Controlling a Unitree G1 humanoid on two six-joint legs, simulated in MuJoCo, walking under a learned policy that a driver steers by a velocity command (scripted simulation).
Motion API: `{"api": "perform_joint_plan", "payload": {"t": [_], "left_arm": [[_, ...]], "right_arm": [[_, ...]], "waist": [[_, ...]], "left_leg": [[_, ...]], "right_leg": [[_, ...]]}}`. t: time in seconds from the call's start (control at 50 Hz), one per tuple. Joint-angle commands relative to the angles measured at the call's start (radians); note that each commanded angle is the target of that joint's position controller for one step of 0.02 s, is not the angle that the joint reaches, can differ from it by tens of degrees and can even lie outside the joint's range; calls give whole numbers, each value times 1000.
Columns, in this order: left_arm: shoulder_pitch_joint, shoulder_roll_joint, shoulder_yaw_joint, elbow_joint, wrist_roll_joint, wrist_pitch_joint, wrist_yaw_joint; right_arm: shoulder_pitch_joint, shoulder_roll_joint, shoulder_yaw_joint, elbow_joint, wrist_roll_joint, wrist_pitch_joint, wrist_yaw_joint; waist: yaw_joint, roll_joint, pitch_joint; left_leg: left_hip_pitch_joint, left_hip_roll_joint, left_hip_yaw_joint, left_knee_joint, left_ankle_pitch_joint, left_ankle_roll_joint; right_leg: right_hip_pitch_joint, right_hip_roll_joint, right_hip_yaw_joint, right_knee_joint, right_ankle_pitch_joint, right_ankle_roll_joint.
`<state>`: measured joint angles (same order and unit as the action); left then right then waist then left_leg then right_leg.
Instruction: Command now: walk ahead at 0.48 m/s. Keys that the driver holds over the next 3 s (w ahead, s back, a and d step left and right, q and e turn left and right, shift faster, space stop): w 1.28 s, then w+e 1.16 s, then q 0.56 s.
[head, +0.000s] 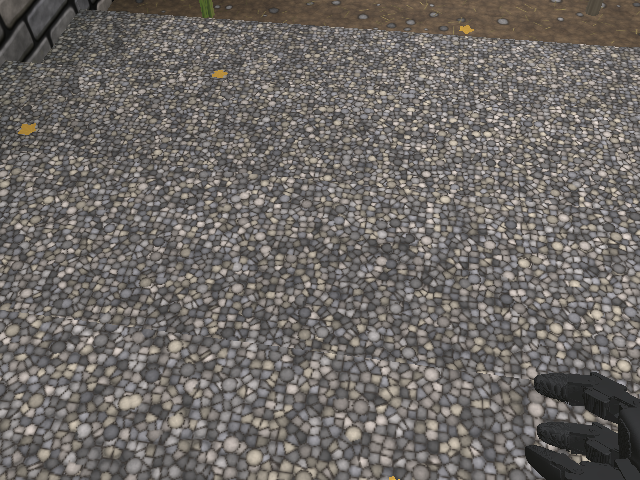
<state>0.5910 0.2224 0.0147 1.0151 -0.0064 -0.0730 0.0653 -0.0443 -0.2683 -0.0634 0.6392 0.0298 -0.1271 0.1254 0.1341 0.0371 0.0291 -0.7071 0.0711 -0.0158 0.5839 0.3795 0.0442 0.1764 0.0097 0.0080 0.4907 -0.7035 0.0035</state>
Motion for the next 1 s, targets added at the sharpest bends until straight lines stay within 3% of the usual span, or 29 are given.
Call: {"api": "perform_joint_plan", "payload": {"t": [0.02, 0.04, 0.08, 0.1, 0.12, 0.14, 0.16, 0.18, 0.2, 0.22, 0.24, 0.28, 0.3, 0.32, 0.36, 0.4, 0.46, 0.5, 0.54, 0.58, 0.6, 0.62, 0.64, 0.66, 0.7, 0.76, 0.88, 0.94, 1.0], "left_arm": [[-79, 193, 48, -85, -10, -19, 3], [-70, 186, 50, -89, -29, -13, -7], [-60, 143, 38, -74, -17, 8, -11], [-118, 173, 46, -72, -11, 12, -20], [-96, 150, 52, -53, -17, 7, -25], [193, -20, 19, -27, -18, -1, -44], [233, 53, 17, -52, -50, -41, -60], [141, 109, 35, -103, -72, -45, -57], [50, 99, 33, -131, -71, -35, -33], [-20, 93, 33, -157, -63, -13, -12], [-53, 107, 29, -170, -46, 6, -10], [-183, 107, 37, -214, -36, 31, -10], [-232, 73, 33, -239, -27, 35, -14], [-267, 74, 36, -261, -6, 24, -20], [-348, 67, 37, -292, 16, -3, -34], [-409, 33, 23, -303, 7, -9, -51], [-506, 56, 28, -349, -9, 4, -66], [-579, 63, 31, -387, -9, 2, -80], [-606, 88, 43, -419, -8, -9, -97], [-449, 115, 66, -383, -3, -14, -102], [-251, 181, 94, -339, 5, -13, -97], [-114, 272, 121, -311, 3, -9, -100], [-75, 208, 103, -303, -9, -6, -106], [-152, 178, 89, -312, -8, -6, -104], [-292, 145, 77, -338, 11, -9, -102], [-343, 114, 74, -329, 12, -26, -100], [-242, 172, 93, -233, 12, -14, -60], [-191, 163, 93, -198, 23, -21, -69], [-153, 129, 83, -168, 17, -13, -70]], "right_arm": [[-6, -28, 7, -26, 6, 9, -4], [22, -59, -2, -14, -2, 21, -25], [271, -119, -30, 96, -15, 22, -51], [480, -158, -48, 175, -8, 25, -57], [606, -188, -51, 227, -41, 33, -70], [588, -221, -20, 227, -90, 18, -62], [597, -220, -28, 235, -79, 38, -54], [532, -218, -43, 239, -51, 50, -56], [440, -217, -43, 247, -31, 52, -59], [378, -195, -33, 252, -12, 47, -64], [341, -163, -17, 228, -30, 25, -59], [257, -66, 18, 249, -41, 2, -56], [221, -53, 26, 261, -32, 3, -74], [237, -62, 25, 268, -40, 7, -94], [284, -75, 25, 275, -53, 10, -128], [338, -125, 8, 289, -27, 16, -139], [433, -132, -6, 326, 7, 43, -137], [487, -132, -12, 343, 5, 66, -135], [485, -148, -16, 344, -2, 85, -134], [451, -142, -13, 332, -7, 96, -133], [433, -120, -2, 312, -24, 97, -135], [524, -28, 30, 298, -27, 79, -130], [490, -75, 18, 299, -23, 58, -116], [401, -148, -7, 272, 4, 50, -114], [314, -124, -9, 255, -8, 53, -130], [356, -82, -11, 276, -14, 84, -138], [178, -37, -4, 209, -46, 76, -139], [217, -72, -20, 238, -30, 73, -120], [97, -71, -19, 201, -29, 68, -108]], "waist": [[-62, -62, 103], [-77, -55, 111], [-173, -98, -22], [-294, -93, -103], [-362, 99, -131], [-190, 360, -343], [-212, 411, -519], [-182, 213, -529], [-136, 48, -462], [-112, -19, -348], [-109, -116, -283], [-77, -68, -89], [-52, 22, 38], [-64, 68, 54], [-84, 88, 29], [-121, 66, -17], [-170, 5, 20], [-198, -21, 61], [-194, -12, 67], [-113, -5, -31], [-38, -55, -162], [-30, -276, -345], [-19, -292, -376], [-35, -229, -213], [-97, -87, -62], [-159, -102, -69], [-131, -100, -63], [-138, -84, -105], [-108, -102, -14]], "left_leg": [[386, -46, -32, -48, 232, -37], [366, -53, -30, -100, 159, -44], [549, -29, -6, -145, 220, -41], [756, 6, 12, -194, 250, -30], [949, 87, -16, -209, 301, 38], [1369, 245, -192, 264, 749, 145], [1383, 302, -356, 211, 776, 241], [1259, 341, -488, 4, 224, 285], [1058, 363, -594, -142, -139, 287], [890, 377, -661, -239, -393, 315], [700, 397, -679, -277, -564, 317], [364, 307, -509, -305, -630, 247], [205, 205, -325, -350, -544, 201], [174, 122, -210, -364, -453, 186], [170, 61, -90, -344, -215, 179], [278, 78, -67, -357, -124, 186], [504, 150, -121, -328, -272, 171], [601, 187, -154, -308, -349, 164], [677, 190, -160, -266, -293, 144], [644, 132, -101, -105, -98, 110], [511, 54, -34, 156, -133, 71], [152, -102, 40, 584, -540, -4], [-7, -121, -95, 694, -927, 12], [-102, -76, -100, 746, -879, 19], [-46, -1, -67, 647, -741, 11], [106, 52, -74, 508, -648, -6], [100, 30, -48, 217, -353, -39], [100, 30, -52, 319, -272, -38], [-37, 39, -51, 327, -343, -21]], "right_leg": [[-418, -142, 63, -75, 428, -115], [-328, -128, 65, -2, 490, -100], [-237, -99, 52, 417, 676, -70], [-286, -101, 38, 693, 793, -32], [-470, 29, 2, 1170, 300, 42], [-874, 73, 231, 1524, -235, 42], [-892, 63, 327, 1520, -134, 36], [-936, 20, 261, 1450, -37, 41], [-934, -43, 149, 1450, 62, 45], [-1009, -49, 71, 1485, 111, 54], [-975, -105, 109, 1431, 202, 14], [-953, -180, 164, 1177, 361, -61], [-888, -186, 148, 938, 433, -39], [-814, -181, 115, 740, 528, -12], [-690, -156, 60, 478, 738, 23], [-626, -103, 14, 296, 816, 32], [-748, -100, 27, 171, 767, -2], [-820, -90, 23, 125, 696, -34], [-823, -71, 4, 80, 603, -67], [-560, -25, -41, 35, 644, -107], [-273, -102, 60, 73, 748, -161], [105, -331, 484, -14, 499, -312], [161, -377, 728, -159, 350, -316], [52, -365, 629, -184, 308, -273], [-220, -303, 411, -221, 555, -250], [-357, -230, 269, -292, 649, -221], [-328, -192, 106, -321, 904, -204], [-266, -223, 90, -263, 919, -221], [-196, -246, 119, -231, 882, -223]]}}
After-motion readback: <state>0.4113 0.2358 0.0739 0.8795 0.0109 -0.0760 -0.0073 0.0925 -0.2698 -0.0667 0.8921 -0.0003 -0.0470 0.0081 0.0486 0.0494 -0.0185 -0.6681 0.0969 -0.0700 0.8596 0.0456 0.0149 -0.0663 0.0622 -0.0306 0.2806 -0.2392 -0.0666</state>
